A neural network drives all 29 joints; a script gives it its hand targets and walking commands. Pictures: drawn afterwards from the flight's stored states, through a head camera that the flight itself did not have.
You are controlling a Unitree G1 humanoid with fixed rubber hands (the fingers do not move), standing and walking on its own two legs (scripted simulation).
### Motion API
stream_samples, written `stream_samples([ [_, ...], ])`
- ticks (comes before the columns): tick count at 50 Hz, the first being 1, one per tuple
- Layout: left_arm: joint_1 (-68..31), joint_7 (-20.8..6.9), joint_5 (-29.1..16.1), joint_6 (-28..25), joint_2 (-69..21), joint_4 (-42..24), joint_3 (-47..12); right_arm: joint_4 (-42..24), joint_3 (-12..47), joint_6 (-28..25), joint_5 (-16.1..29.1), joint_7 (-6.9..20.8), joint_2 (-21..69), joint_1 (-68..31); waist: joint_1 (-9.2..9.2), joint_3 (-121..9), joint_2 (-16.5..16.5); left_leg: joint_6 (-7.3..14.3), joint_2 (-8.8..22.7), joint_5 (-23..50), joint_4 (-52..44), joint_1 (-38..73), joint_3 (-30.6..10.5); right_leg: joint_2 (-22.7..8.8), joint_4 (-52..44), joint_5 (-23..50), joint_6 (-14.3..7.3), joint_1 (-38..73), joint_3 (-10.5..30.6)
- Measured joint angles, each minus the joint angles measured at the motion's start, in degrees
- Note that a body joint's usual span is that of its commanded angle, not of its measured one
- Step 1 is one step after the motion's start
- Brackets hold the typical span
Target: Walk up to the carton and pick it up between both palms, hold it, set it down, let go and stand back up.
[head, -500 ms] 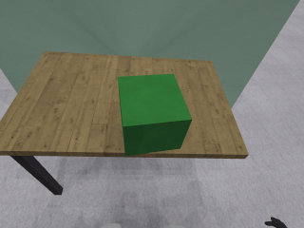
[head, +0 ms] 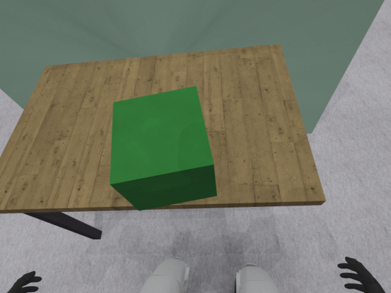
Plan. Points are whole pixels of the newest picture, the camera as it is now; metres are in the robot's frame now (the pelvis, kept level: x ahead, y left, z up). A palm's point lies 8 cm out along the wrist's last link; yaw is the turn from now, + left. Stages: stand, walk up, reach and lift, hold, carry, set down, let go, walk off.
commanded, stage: walk up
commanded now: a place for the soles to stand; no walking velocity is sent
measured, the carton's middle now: (166, 150) +0.42 +0.10 -0.04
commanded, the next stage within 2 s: none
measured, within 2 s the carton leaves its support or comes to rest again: neither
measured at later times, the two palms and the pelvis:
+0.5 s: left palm out of the picture -0.01 +0.40 -0.09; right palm out of the picture +0.10 -0.28 -0.07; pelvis -0.03 +0.06 -0.01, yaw +5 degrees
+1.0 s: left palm (10, 288) +0.12 +0.42 -0.08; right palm (334, 290) +0.13 -0.23 -0.07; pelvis +0.01 +0.09 +0.01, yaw +1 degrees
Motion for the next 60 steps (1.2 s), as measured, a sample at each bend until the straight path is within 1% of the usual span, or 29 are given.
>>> stream_samples([
  [4,0.9,0.7,0.3,0.1,1.2,-1.2,0.8,-0.2,-0.4,0.9,-0.6,0.7,-0.4,-0.8,0.29,0.5,0.0,-0.5,0.2,-0.5,-3.1,0.7,-0.1,-1.3,0.9,-0.3,0.4,0.2,-0.9],
  [9,2.4,0.4,1.1,0.7,2.7,-1.5,0.6,-1.0,-0.8,0.9,-0.8,1.8,-0.2,-1.9,1.14,-0.5,-2.1,0.1,1.6,-1.0,-10.0,2.6,2.9,-3.6,3.0,-0.5,1.2,-0.6,-1.5],
  [12,2.3,0.1,1.4,1.4,3.4,-1.0,0.2,-0.6,-1.1,0.1,-0.8,2.4,-0.5,-1.2,0.85,-2.3,-3.6,1.3,2.1,1.8,-17.8,5.8,5.1,-5.3,4.7,-1.0,1.3,-2.0,-2.4],
  [13,2.1,0.0,1.5,1.8,3.5,-0.9,0.1,0.0,-1.4,-0.3,-0.9,2.5,-0.8,-0.5,0.65,-3.0,-4.2,1.4,1.8,3.9,-20.5,7.1,5.4,-5.8,6.2,-1.7,1.1,-2.8,-2.4],
  [14,1.7,0.1,1.5,2.1,3.5,-0.5,0.2,0.6,-1.7,-0.5,-1.1,2.6,-0.4,-0.1,0.59,-2.9,-5.7,0.6,0.9,5.5,-20.6,7.4,5.8,-6.4,8.2,-4.3,0.7,-3.4,-1.1],
  [15,1.7,0.1,1.4,2.4,3.1,0.1,0.2,0.9,-1.7,-0.6,-1.4,2.7,0.0,0.8,0.50,-3.4,-6.6,-0.1,0.4,5.9,-20.2,7.5,6.1,-5.7,10.7,-8.6,0.3,-4.1,0.2],
  [16,2.1,0.3,1.4,2.6,2.3,0.8,0.1,1.1,-1.4,-0.7,-1.5,2.7,0.4,1.5,0.15,-4.2,-7.1,-0.3,0.4,5.9,-20.3,7.7,6.3,-4.2,13.7,-11.7,0.2,-5.0,1.4],
  [17,2.7,0.3,1.3,2.6,1.6,1.8,-0.1,1.4,-1.2,-0.8,-1.5,2.6,0.7,2.2,-0.67,-5.2,-7.1,0.0,0.7,5.7,-20.8,8.0,6.2,-2.5,16.6,-13.4,0.1,-5.7,2.0],
  [19,3.5,-0.1,0.4,2.3,0.2,3.1,-0.7,1.8,-0.8,-1.1,-1.1,2.2,1.2,3.2,-2.31,-6.7,-6.9,0.9,1.4,6.5,-22.7,8.8,5.4,0.1,18.3,-12.8,0.0,-5.4,1.6],
  [21,4.0,-0.7,0.0,1.5,-0.8,3.9,-0.9,1.9,-0.3,-1.5,-0.8,1.7,1.3,3.7,-2.84,-7.8,-6.8,1.2,1.6,7.4,-24.4,9.2,5.5,1.1,14.7,-9.7,0.1,-3.6,0.6],
  [24,4.4,-1.7,0.4,0.6,-1.5,4.7,-1.1,1.7,0.2,-2.4,-0.3,1.3,1.2,3.0,-2.56,-8.0,-6.9,0.7,1.5,7.4,-24.1,8.4,6.5,2.0,5.1,-7.4,0.3,1.0,0.2],
  [25,4.3,-1.9,0.6,0.4,-1.7,5.0,-1.0,1.6,0.4,-2.6,-0.1,1.1,1.1,2.6,-2.26,-7.7,-6.6,0.4,1.7,6.9,-23.1,8.0,6.8,2.4,1.5,-5.2,0.1,2.8,0.4],
  [26,3.7,-1.9,1.0,0.2,-2.5,5.6,-1.1,1.9,0.5,-2.6,0.0,0.9,0.8,2.1,-1.91,-6.8,-5.0,0.2,2.7,6.3,-21.9,8.0,6.3,3.5,0.1,-2.6,-0.2,3.8,0.0],
  [27,3.3,-1.9,1.3,0.0,-3.2,5.8,-1.4,2.2,0.6,-2.6,0.3,0.7,0.8,1.9,-1.82,-6.2,-3.3,0.8,3.6,5.5,-20.9,8.0,5.3,4.6,-1.0,-1.4,-0.3,4.8,-0.9],
  [28,3.3,-2.0,1.6,-0.4,-3.4,5.7,-1.6,2.5,0.9,-2.6,0.5,0.6,1.3,1.9,-1.49,-6.4,-2.6,1.2,3.6,3.6,-20.1,7.6,4.8,5.0,-1.7,-1.0,-0.4,5.1,-1.1],
  [30,3.0,-2.1,1.6,-0.6,-2.9,5.6,-1.8,3.5,1.3,-3.0,0.4,0.3,2.6,1.5,-0.29,-6.8,-3.3,2.1,2.8,0.9,-19.2,7.1,5.4,4.5,-2.0,-1.1,-0.5,4.8,0.1],
  [31,2.7,-2.2,1.3,-0.5,-2.6,5.6,-1.8,4.0,1.5,-3.5,0.4,0.2,2.9,1.1,-0.03,-6.6,-3.5,2.4,2.8,1.7,-21.8,8.1,5.6,4.1,-2.0,-1.2,-0.3,4.7,0.7],
  [32,2.2,-2.4,1.1,-0.5,-2.5,5.8,-2.0,4.3,1.5,-4.1,0.5,0.2,2.9,1.0,-0.21,-6.4,-3.2,2.0,2.9,5.5,-24.6,8.9,5.5,3.9,-2.0,-1.3,0.0,4.7,0.8],
  [33,1.3,-2.5,0.9,-0.5,-2.5,6.0,-2.2,4.7,1.5,-4.7,0.5,0.1,2.8,0.8,-0.43,-6.1,-3.0,1.0,2.8,9.3,-25.6,9.2,5.6,3.6,-1.9,-1.4,0.4,4.8,0.9],
  [34,0.5,-2.6,0.6,-0.4,-2.4,6.2,-2.3,5.1,1.6,-5.0,0.3,0.1,3.0,0.5,-0.37,-5.8,-3.2,0.3,2.5,10.1,-25.8,9.5,6.0,3.3,-1.7,-1.6,0.8,4.9,1.3],
  [36,-0.4,-3.0,0.5,-0.3,-2.4,6.4,-2.6,5.9,1.9,-5.0,0.4,0.1,3.2,0.0,-0.40,-6.2,-3.3,-0.2,2.4,9.0,-26.3,10.3,6.5,3.2,-2.5,-1.3,1.3,5.6,2.0],
  [37,-0.6,-3.1,0.7,-0.4,-2.4,6.5,-2.6,6.3,2.0,-4.9,0.5,0.1,3.3,0.0,-0.68,-6.7,-3.2,-0.1,2.6,8.3,-26.5,10.6,6.5,3.4,-3.3,-1.4,0.8,6.2,2.0],
  [38,-0.8,-3.1,0.9,-0.5,-2.3,6.6,-2.6,6.6,2.1,-4.7,0.6,0.2,3.5,-0.2,-0.96,-7.2,-3.2,0.1,2.6,7.9,-26.7,10.8,6.4,3.5,-3.9,-1.4,0.8,6.6,2.0],
  [43,-3.4,-3.2,0.3,-0.1,-2.2,7.5,-3.1,8.7,2.5,-5.5,0.4,0.3,4.1,-0.9,-1.50,-8.5,-5.7,0.7,1.2,8.9,-31.0,13.6,8.0,2.3,-5.2,-1.5,1.8,7.5,4.1],
  [47,-5.7,-2.9,0.2,-0.6,-2.8,7.3,-3.7,9.8,2.8,-5.6,0.3,0.1,3.6,-2.1,-1.71,-7.8,-5.9,0.9,2.0,8.3,-31.3,14.6,8.4,3.1,-7.3,-0.9,2.3,9.1,4.6],
  [50,-7.4,-2.6,0.1,-0.3,-2.5,7.8,-4.0,9.6,2.7,-5.4,0.5,-0.2,3.7,-3.1,-1.92,-7.0,-6.8,1.0,1.7,8.0,-31.5,15.2,8.9,2.9,-6.6,-1.4,2.2,9.1,5.1],
  [55,-8.4,-2.5,-0.1,0.8,-2.7,8.8,-4.5,10.1,2.2,-4.7,0.8,-0.2,3.4,-4.7,-1.85,-6.2,-6.8,1.2,1.8,7.7,-31.6,16.0,10.1,2.9,-6.1,-1.7,2.3,9.2,5.8],
  [60,-7.6,-2.5,0.3,0.9,-3.0,10.3,-4.4,11.0,2.3,-4.3,0.7,-0.3,3.8,-4.9,-1.78,-6.3,-6.2,0.8,2.3,7.3,-31.9,17.0,10.2,3.3,-6.6,-1.8,2.2,10.2,5.8],
])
